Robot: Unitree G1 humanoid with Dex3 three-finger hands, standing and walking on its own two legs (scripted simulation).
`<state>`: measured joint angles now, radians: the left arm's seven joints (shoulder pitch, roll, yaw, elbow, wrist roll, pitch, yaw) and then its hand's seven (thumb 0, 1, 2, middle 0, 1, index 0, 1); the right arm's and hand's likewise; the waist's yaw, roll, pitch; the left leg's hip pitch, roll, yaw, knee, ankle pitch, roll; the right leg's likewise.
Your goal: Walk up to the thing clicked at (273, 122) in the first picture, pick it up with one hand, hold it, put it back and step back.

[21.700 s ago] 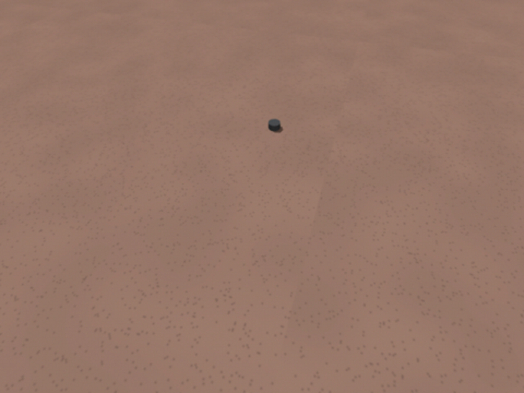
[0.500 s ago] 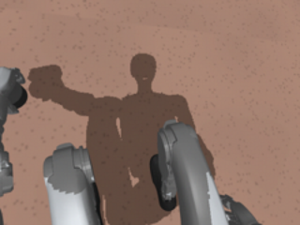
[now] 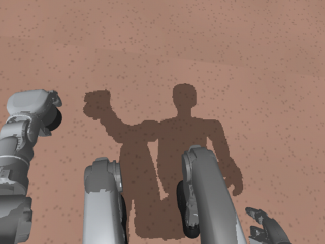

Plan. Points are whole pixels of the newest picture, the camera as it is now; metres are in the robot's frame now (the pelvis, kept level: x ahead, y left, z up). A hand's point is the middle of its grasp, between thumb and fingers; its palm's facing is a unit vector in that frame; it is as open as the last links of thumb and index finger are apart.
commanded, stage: lift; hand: left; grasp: from above
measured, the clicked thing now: (44, 116) +0.45 +0.29 -0.14
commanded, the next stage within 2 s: hold in 1.14 s
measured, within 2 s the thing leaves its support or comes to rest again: neither
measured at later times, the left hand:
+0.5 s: hand out of the picture +0.36 +0.26 +0.10, palm faces -0.43 -0.11 -0.90, open 9.5 cm
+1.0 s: hand out of the picture +0.36 +0.24 +0.22, palm faces -0.43 -0.10 -0.90, open 9.6 cm
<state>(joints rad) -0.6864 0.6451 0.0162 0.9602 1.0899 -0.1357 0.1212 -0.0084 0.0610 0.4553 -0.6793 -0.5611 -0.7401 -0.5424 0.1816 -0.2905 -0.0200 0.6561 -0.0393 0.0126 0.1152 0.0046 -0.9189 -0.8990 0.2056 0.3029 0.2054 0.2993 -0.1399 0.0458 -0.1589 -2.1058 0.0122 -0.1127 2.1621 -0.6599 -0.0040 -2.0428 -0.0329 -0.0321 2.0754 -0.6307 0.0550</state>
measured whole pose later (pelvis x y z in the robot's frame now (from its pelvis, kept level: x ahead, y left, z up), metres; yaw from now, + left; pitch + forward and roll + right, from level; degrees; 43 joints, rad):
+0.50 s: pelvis +0.01 -0.01 +0.17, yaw +3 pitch +24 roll -3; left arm -0.34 0.50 -0.10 0.62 0.97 0.01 0.05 0.00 0.07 0.47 -0.65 -0.59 -0.71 -0.57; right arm 0.16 -0.24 -0.02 0.66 0.03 0.03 -0.01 0.01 -0.91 -0.90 0.21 0.30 0.21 0.30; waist -0.08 0.04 -0.17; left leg -1.43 0.04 -0.05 1.59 -0.58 -0.01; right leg -1.40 -0.03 -0.02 1.54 -0.55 0.04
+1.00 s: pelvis +0.05 +0.00 +0.30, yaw +3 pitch +12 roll -1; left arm -0.32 0.40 -0.17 0.79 1.00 0.02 0.13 0.01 0.07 0.48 -0.62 -0.62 -0.69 -0.60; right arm 0.24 -0.24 -0.04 0.73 0.03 -0.03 -0.05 0.01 -0.91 -0.90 0.21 0.30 0.21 0.30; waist -0.06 0.03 -0.10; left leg -0.82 0.05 0.00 1.04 -0.44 -0.01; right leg -0.81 -0.03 0.00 1.00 -0.41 0.03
